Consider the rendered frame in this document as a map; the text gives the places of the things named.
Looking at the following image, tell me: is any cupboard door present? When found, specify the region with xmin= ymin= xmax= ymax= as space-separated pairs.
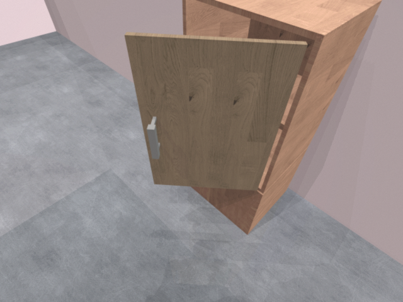
xmin=125 ymin=32 xmax=307 ymax=191

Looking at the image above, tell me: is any handle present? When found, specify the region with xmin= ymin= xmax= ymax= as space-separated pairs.
xmin=147 ymin=116 xmax=160 ymax=159

